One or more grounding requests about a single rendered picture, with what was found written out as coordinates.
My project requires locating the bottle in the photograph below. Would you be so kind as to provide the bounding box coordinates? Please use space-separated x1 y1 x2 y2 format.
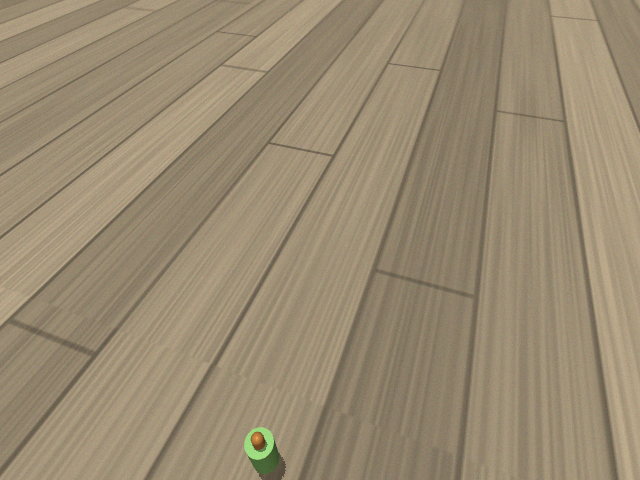
244 427 279 474

